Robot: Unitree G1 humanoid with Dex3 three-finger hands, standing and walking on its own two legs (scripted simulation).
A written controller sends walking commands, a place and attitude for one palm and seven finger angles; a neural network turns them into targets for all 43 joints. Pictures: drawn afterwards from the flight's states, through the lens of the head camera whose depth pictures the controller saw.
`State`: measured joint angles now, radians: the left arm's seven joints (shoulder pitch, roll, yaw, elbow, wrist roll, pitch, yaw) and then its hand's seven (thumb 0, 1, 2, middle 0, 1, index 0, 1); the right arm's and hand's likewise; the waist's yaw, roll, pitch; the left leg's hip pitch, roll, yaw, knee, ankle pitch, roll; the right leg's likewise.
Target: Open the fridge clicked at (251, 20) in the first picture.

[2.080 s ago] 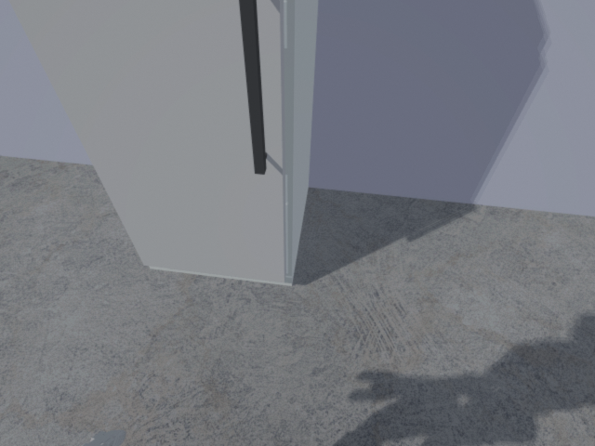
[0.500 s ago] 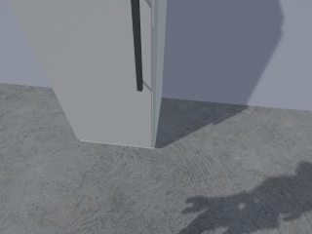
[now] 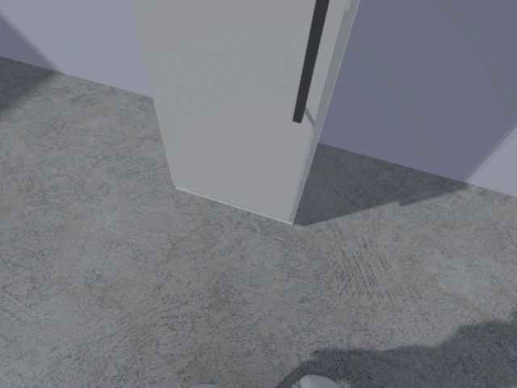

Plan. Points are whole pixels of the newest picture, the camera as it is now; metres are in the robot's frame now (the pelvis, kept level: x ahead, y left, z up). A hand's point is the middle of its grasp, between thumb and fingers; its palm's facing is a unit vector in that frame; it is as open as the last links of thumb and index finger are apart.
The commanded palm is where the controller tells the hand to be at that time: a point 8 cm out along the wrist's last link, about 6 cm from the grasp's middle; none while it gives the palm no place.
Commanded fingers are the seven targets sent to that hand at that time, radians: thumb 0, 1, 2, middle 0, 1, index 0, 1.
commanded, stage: walk to a spot facing it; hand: right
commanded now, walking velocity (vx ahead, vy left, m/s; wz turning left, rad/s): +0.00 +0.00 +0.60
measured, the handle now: (314, 42) +0.80 -0.10 +0.12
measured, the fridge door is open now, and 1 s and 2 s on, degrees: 0 0 0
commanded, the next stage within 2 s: none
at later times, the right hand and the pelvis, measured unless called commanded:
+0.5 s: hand out of the picture +0.08 -0.27 -0.16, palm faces -0.19 +0.96 -0.21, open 7.4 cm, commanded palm none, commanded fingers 0.00 -0.90 -0.90 0.20 0.30 0.20 0.30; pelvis -0.04 -0.08 +0.01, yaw +17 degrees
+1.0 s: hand out of the picture +0.12 -0.16 -0.14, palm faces -0.59 +0.77 -0.25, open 7.4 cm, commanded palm none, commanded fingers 0.00 -0.90 -0.90 0.20 0.30 0.20 0.30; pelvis -0.10 -0.08 +0.00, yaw +37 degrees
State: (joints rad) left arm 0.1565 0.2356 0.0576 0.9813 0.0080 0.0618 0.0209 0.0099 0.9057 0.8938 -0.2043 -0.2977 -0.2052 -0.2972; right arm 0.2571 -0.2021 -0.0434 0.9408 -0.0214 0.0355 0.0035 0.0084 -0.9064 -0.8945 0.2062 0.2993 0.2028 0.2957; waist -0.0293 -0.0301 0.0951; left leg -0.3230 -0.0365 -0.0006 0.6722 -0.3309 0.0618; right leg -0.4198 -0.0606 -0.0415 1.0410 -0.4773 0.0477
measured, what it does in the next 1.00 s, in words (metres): walks backwards, turning left: right foot, then left foot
